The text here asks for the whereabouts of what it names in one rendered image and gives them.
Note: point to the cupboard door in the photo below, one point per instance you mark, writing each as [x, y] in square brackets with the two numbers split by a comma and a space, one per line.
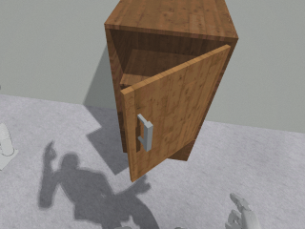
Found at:
[174, 102]

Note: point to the left robot hand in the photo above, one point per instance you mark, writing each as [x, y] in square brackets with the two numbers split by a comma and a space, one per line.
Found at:
[7, 152]

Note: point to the handle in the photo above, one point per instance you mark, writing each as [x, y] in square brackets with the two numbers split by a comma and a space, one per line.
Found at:
[148, 133]

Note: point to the right robot hand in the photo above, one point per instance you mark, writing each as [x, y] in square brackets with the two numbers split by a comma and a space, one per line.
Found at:
[246, 220]

